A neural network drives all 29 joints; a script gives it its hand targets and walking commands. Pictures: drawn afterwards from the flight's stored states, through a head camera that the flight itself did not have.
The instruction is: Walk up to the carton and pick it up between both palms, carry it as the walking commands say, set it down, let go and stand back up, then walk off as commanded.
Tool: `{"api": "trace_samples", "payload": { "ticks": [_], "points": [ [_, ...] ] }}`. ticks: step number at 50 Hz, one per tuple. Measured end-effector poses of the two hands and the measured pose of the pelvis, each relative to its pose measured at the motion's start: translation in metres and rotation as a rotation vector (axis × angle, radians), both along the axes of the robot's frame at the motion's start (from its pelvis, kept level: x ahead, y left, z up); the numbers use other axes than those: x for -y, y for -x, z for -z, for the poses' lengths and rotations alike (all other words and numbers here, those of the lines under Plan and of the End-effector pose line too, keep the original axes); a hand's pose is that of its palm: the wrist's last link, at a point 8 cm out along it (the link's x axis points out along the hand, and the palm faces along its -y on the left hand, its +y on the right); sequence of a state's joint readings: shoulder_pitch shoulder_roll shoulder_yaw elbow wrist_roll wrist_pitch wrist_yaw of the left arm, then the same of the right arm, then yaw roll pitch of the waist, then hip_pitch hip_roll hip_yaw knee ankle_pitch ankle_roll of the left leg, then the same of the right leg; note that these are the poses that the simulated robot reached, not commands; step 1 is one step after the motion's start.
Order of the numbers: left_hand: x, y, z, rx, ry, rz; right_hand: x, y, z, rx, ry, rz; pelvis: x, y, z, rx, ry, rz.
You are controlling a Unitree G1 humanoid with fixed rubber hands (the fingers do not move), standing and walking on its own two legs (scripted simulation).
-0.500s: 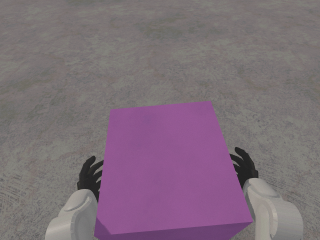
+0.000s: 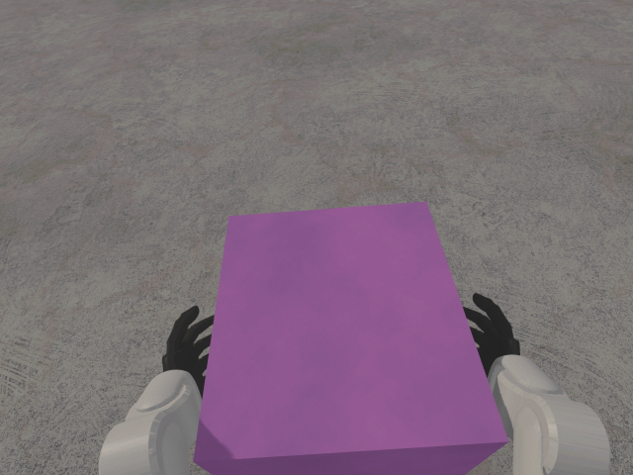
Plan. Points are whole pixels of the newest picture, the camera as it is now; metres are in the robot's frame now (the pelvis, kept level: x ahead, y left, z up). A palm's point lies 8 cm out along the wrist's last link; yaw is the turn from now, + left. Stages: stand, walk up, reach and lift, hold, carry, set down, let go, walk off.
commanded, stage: carry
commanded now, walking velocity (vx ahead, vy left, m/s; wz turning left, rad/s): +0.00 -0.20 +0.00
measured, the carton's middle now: (337, 355) +0.27 -0.01 +0.01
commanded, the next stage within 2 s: none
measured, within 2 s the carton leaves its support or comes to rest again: neither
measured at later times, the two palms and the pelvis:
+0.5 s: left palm (290, 435) +0.16 +0.05 +0.09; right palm out of the picture +0.17 -0.30 +0.09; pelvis -0.05 -0.13 +0.02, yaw +4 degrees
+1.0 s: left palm (239, 431) +0.17 +0.10 +0.08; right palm (555, 337) +0.24 -0.24 +0.08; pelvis -0.01 -0.12 +0.01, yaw +12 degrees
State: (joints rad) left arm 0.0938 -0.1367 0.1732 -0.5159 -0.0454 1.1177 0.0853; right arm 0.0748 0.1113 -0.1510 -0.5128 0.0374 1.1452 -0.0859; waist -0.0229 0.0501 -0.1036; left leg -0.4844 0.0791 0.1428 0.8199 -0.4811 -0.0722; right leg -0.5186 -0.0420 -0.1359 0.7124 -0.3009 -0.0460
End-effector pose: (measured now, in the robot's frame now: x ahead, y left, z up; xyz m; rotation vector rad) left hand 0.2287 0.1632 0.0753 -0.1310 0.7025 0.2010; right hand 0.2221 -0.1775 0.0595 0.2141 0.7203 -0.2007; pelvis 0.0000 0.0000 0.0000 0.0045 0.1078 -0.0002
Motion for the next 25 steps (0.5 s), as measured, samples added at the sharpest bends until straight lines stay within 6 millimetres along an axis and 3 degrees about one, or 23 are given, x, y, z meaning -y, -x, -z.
{"api": "trace_samples", "payload": {
  "ticks": [7,11,18,25],
  "points": [
    [0.024,0.032,0.015,0.001,0.074,-0.028,0.024,0.024,-0.008,0.001,0.057,-0.015,0.034,0.024,0.002,0.011,-0.018,0.023],
    [0.049,0.046,0.006,0.008,0.062,-0.036,0.049,0.037,-0.011,0.009,0.032,-0.022,0.059,0.035,-0.001,-0.006,-0.026,0.047],
    [0.100,0.053,-0.012,0.039,0.014,-0.004,0.100,0.053,-0.012,0.041,0.023,-0.024,0.102,0.053,-0.004,0.000,-0.013,-0.003],
    [0.118,0.070,-0.016,0.019,0.052,-0.057,0.118,0.053,-0.030,0.021,0.047,-0.062,0.131,0.053,-0.018,0.004,-0.020,-0.072]
  ]
}}
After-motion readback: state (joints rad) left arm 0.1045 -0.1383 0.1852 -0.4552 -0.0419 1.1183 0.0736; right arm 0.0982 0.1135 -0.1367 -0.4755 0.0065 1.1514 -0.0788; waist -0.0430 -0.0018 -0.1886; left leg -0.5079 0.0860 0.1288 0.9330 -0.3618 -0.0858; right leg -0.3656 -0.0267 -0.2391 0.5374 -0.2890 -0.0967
